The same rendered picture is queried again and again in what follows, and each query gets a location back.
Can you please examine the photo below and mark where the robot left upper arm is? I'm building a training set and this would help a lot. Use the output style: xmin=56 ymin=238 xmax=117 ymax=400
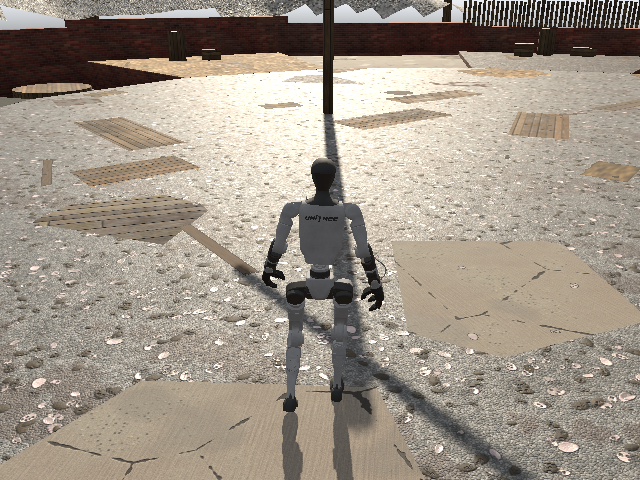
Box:
xmin=272 ymin=200 xmax=302 ymax=254

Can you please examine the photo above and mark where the robot right upper arm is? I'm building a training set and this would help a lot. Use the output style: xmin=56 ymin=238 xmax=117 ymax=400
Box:
xmin=343 ymin=202 xmax=371 ymax=259

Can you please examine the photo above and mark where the left robot thigh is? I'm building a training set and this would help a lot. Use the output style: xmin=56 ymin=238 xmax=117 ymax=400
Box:
xmin=286 ymin=279 xmax=306 ymax=347

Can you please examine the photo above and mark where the robot right forearm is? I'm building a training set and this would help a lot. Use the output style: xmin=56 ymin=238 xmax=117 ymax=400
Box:
xmin=361 ymin=243 xmax=382 ymax=289

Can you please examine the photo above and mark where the left robot foot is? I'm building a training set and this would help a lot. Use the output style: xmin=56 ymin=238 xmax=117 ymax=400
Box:
xmin=283 ymin=394 xmax=298 ymax=412

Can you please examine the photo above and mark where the robot right hand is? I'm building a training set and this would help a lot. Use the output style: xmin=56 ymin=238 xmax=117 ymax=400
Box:
xmin=361 ymin=285 xmax=384 ymax=311

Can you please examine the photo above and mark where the robot left forearm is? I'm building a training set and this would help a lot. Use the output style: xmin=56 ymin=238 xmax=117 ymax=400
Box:
xmin=264 ymin=238 xmax=282 ymax=273

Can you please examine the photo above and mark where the robot left hand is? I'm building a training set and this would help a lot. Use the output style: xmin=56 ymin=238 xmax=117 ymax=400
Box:
xmin=262 ymin=269 xmax=285 ymax=288

